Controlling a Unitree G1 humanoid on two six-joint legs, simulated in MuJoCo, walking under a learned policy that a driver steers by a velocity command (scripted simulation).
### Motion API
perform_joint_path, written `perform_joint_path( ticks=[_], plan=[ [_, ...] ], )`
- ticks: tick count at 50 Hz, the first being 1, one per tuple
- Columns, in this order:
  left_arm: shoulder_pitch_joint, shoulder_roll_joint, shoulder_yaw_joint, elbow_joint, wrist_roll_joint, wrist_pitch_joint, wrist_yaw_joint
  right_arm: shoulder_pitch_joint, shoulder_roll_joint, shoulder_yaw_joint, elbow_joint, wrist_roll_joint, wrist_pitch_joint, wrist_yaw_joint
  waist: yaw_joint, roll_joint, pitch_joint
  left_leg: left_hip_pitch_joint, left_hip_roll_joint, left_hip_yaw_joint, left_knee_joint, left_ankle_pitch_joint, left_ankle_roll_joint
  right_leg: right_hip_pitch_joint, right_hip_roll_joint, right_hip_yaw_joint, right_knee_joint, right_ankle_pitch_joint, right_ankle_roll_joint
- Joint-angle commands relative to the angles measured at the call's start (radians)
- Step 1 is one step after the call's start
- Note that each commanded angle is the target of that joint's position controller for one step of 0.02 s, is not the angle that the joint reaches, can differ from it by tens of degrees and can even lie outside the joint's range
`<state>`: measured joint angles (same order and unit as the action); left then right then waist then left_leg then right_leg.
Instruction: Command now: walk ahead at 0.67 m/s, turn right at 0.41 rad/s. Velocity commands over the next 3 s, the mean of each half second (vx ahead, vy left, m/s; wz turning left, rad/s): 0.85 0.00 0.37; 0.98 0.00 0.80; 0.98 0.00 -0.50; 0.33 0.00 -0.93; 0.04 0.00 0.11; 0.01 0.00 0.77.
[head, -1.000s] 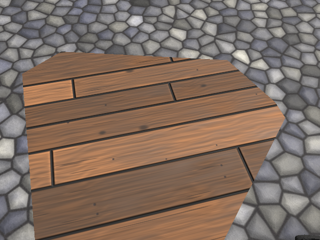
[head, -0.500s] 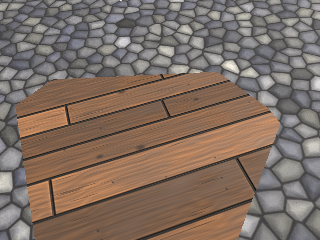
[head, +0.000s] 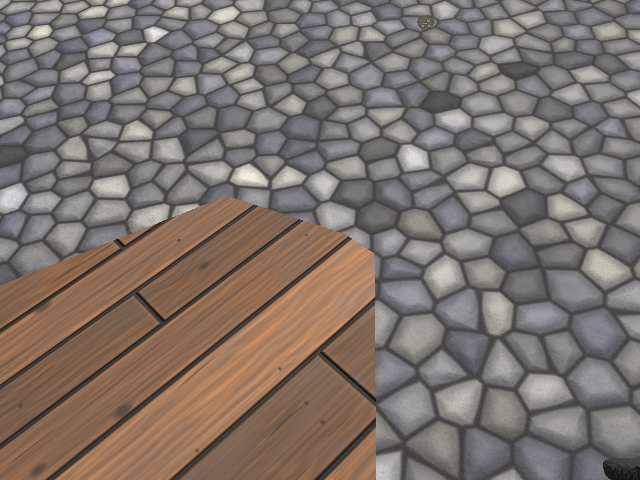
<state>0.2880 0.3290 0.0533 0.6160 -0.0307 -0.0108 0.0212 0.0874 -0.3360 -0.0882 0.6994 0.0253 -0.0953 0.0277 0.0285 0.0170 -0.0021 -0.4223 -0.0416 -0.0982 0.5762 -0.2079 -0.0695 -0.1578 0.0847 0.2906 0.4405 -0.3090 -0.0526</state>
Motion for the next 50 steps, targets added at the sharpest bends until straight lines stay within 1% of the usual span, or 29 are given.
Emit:
perform_joint_path(
  ticks=[1,4,5,6,7,8,10,13,18,22,24,25,26,27,28,29,30,32,34,36,38,41,43,45,46,47,48,49,50],
  plan=[
    [0.004,0.133,0.032,-0.048,0.004,-0.024,-0.012,-0.083,-0.066,-0.006,-0.080,0.003,-0.042,0.008,0.031,-0.214,0.024,0.070,0.033,0.065,-0.057,0.056,0.036,-0.051,-0.239,0.205,-0.158,-0.171,-0.154],
    [0.008,0.083,0.008,-0.039,0.021,-0.034,-0.023,0.097,-0.094,-0.016,-0.035,0.002,-0.045,-0.004,-0.056,-0.173,-0.012,0.287,0.034,0.070,-0.100,-0.023,0.116,-0.105,-0.200,0.125,-0.006,0.018,-0.127],
    [-0.019,0.029,-0.012,-0.056,0.029,-0.042,-0.022,0.276,-0.147,-0.028,0.000,-0.003,-0.049,-0.008,-0.129,-0.032,-0.088,0.465,0.155,-0.137,-0.168,-0.174,0.191,-0.212,-0.122,0.003,0.322,0.120,-0.091],
    [-0.015,0.018,-0.016,-0.112,0.001,-0.064,-0.009,0.373,-0.248,-0.051,0.025,-0.020,-0.046,0.009,-0.114,0.311,-0.093,0.635,0.333,-0.655,-0.349,-0.470,0.349,-0.528,-0.002,-0.147,0.653,-0.124,-0.006],
    [-0.059,0.084,-0.005,-0.108,-0.016,-0.082,-0.003,0.364,-0.169,-0.029,0.028,-0.005,-0.048,0.026,-0.115,0.202,0.014,0.614,0.378,-0.785,-0.390,-0.637,0.374,-0.701,-0.046,-0.131,0.769,-0.156,-0.002],
    [-0.123,0.097,-0.004,-0.110,-0.014,-0.101,-0.009,0.355,-0.123,-0.015,0.020,-0.005,-0.041,0.024,-0.122,0.132,0.086,0.586,0.345,-0.676,-0.376,-0.551,0.363,-0.761,-0.082,-0.140,0.796,-0.083,-0.010],
    [-0.197,0.062,-0.014,-0.122,0.026,-0.134,-0.024,0.392,-0.096,-0.004,0.011,-0.017,-0.023,0.012,-0.129,0.030,0.073,0.571,0.271,-0.551,-0.381,-0.385,0.356,-0.761,-0.110,-0.159,0.735,-0.008,-0.005],
    [-0.234,0.034,-0.014,-0.133,0.041,-0.143,-0.038,0.398,-0.043,0.022,0.021,0.001,-0.002,-0.012,-0.096,0.082,0.089,0.481,0.197,-0.427,-0.409,-0.209,0.340,-0.682,-0.119,-0.192,0.552,0.057,0.037],
    [-0.406,-0.024,-0.031,-0.178,0.032,-0.160,-0.059,0.391,-0.068,0.022,0.045,0.011,0.018,-0.050,-0.122,0.089,0.132,0.190,0.134,-0.315,-0.436,-0.004,0.309,-0.398,-0.039,-0.268,0.180,0.264,0.104],
    [-0.393,0.046,0.005,-0.173,-0.001,-0.156,-0.049,0.413,-0.071,0.019,0.075,0.029,0.017,-0.054,-0.087,0.129,0.086,0.193,0.160,-0.338,-0.371,0.200,0.250,-0.143,-0.031,-0.229,0.069,0.333,0.099],
    [-0.230,0.111,0.043,-0.148,-0.008,-0.150,-0.027,0.382,-0.090,0.012,0.068,0.018,0.024,-0.046,0.025,0.131,-0.035,0.224,0.119,-0.298,-0.116,0.565,0.192,0.074,-0.028,-0.249,0.044,0.238,0.056],
    [-0.017,0.139,0.060,-0.110,-0.012,-0.138,-0.010,0.327,-0.094,0.012,0.036,-0.006,0.027,-0.039,0.139,0.123,-0.181,0.095,0.088,-0.283,0.137,0.565,0.160,0.362,-0.111,-0.192,0.102,0.181,0.016],
    [0.204,0.199,0.076,-0.072,0.003,-0.118,0.006,0.363,0.020,0.039,0.004,-0.031,0.022,-0.039,0.173,-0.060,-0.384,-0.120,0.004,-0.205,0.487,0.193,0.138,0.701,-0.330,0.075,0.101,-0.148,-0.060],
    [0.204,0.211,0.069,-0.042,0.018,-0.118,-0.018,0.474,0.083,0.075,-0.032,0.035,0.014,-0.041,0.088,-0.484,-0.516,-0.330,-0.023,-0.126,0.766,-0.311,0.122,0.799,-0.543,0.605,-0.104,-0.494,-0.174],
    [0.128,0.105,0.053,-0.060,0.021,-0.110,-0.016,0.400,-0.008,0.054,-0.017,0.062,0.021,-0.049,0.105,-0.346,-0.299,-0.446,0.065,-0.086,0.842,-0.235,0.120,0.650,-0.495,0.551,-0.159,-0.561,-0.145],
    [0.101,0.073,0.048,-0.041,0.022,-0.102,-0.009,0.293,-0.044,0.046,-0.029,0.046,0.024,-0.046,0.117,-0.220,-0.146,-0.470,0.101,-0.042,0.837,-0.167,0.122,0.515,-0.458,0.350,-0.149,-0.371,-0.118],
    [0.108,0.073,0.047,-0.014,0.040,-0.093,-0.010,0.194,-0.033,0.047,-0.040,0.011,0.024,-0.039,0.116,-0.057,-0.044,-0.410,0.139,-0.022,0.789,-0.155,0.128,0.356,-0.414,0.181,-0.159,-0.101,-0.098],
    [0.016,0.030,0.032,0.020,0.058,-0.097,-0.011,0.187,0.010,0.045,-0.075,0.022,0.047,-0.026,0.018,-0.115,0.035,-0.363,0.201,-0.030,0.763,-0.129,0.127,0.168,-0.392,0.089,-0.225,-0.046,-0.120],
    [-0.049,-0.006,0.025,0.038,0.028,-0.106,-0.021,0.162,0.050,0.056,-0.103,0.035,0.082,-0.019,-0.022,-0.117,0.104,-0.382,0.239,-0.022,0.743,-0.167,0.116,0.062,-0.391,-0.049,-0.280,0.029,-0.108],
    [-0.095,0.038,0.038,0.047,0.019,-0.114,-0.021,0.133,0.045,0.061,-0.134,0.014,0.087,-0.010,-0.057,-0.088,0.143,-0.405,0.259,-0.023,0.676,-0.057,0.100,0.011,-0.390,-0.168,-0.322,0.146,-0.100],
    [-0.138,0.080,0.049,0.047,0.027,-0.120,-0.017,0.104,0.020,0.061,-0.142,0.009,0.080,0.006,-0.073,-0.062,0.160,-0.347,0.246,0.011,0.544,0.107,0.093,-0.034,-0.338,-0.328,-0.357,0.222,-0.075],
    [-0.068,0.144,0.064,0.073,0.023,-0.121,-0.018,-0.021,-0.006,0.059,-0.163,0.002,0.063,0.032,-0.017,0.025,0.179,-0.227,0.187,0.123,0.303,0.284,0.127,0.012,-0.294,-0.468,-0.383,0.323,-0.043],
    [-0.029,0.206,0.075,0.084,0.021,-0.109,-0.022,-0.041,-0.045,0.042,-0.175,0.007,0.060,0.041,-0.033,-0.015,0.139,-0.121,0.096,0.214,0.224,0.262,0.164,0.117,-0.299,-0.508,-0.300,0.743,-0.021],
    [0.005,0.265,0.085,0.091,0.013,-0.087,-0.023,0.080,-0.106,0.011,-0.164,0.018,0.067,0.037,-0.127,-0.097,0.030,0.067,0.002,0.254,0.229,0.101,0.216,0.192,-0.336,-0.508,-0.044,1.241,-0.027],
    [-0.001,0.268,0.079,0.093,0.015,-0.081,-0.022,0.279,-0.150,-0.020,-0.116,0.016,0.077,0.027,-0.239,-0.106,-0.073,0.334,-0.029,0.234,0.197,0.065,0.261,0.113,-0.351,-0.489,0.176,1.316,-0.032],
    [0.001,0.231,0.058,0.106,0.015,-0.084,-0.020,0.480,-0.204,-0.054,-0.048,0.022,0.095,0.001,-0.343,-0.032,-0.135,0.661,-0.003,0.141,0.118,0.100,0.286,-0.096,-0.304,-0.473,0.506,1.059,0.000],
    [0.206,0.010,-0.006,0.067,0.034,-0.098,-0.030,0.384,-0.314,-0.051,-0.056,0.000,0.078,-0.009,-0.097,0.374,-0.203,0.913,0.264,-0.386,0.009,-0.057,0.394,-0.485,-0.101,-0.412,1.018,-0.221,0.037],
    [0.211,0.092,-0.011,0.086,-0.018,-0.128,-0.034,0.417,-0.225,-0.030,-0.095,-0.014,0.062,-0.001,-0.162,0.233,-0.484,0.967,0.390,-0.740,-0.210,-0.442,0.431,-0.517,-0.073,-0.139,1.115,-0.217,-0.001],
    [0.038,0.158,0.011,0.061,-0.064,-0.129,-0.027,0.409,-0.177,-0.018,-0.073,-0.030,0.040,0.009,-0.202,0.073,-0.299,0.803,0.379,-0.656,-0.292,-0.455,0.374,-0.558,-0.102,-0.149,1.100,-0.147,-0.006]
  ],
)
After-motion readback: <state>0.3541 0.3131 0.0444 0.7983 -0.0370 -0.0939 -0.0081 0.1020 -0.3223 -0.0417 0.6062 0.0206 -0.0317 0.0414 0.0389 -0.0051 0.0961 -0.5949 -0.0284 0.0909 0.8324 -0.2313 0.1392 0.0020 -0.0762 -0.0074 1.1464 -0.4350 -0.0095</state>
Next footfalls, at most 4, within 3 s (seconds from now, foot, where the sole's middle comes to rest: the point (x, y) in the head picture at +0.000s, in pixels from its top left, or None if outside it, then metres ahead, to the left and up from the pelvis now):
0.08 left None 0.11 0.14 -0.78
0.50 right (391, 457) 0.53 -0.05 -0.78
0.94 left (193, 358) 0.76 0.40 -0.78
1.44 right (173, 219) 1.21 0.53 -0.78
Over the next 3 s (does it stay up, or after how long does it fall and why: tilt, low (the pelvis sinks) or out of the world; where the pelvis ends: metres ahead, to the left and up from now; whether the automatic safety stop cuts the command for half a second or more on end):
stays up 1.33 0.65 -0.01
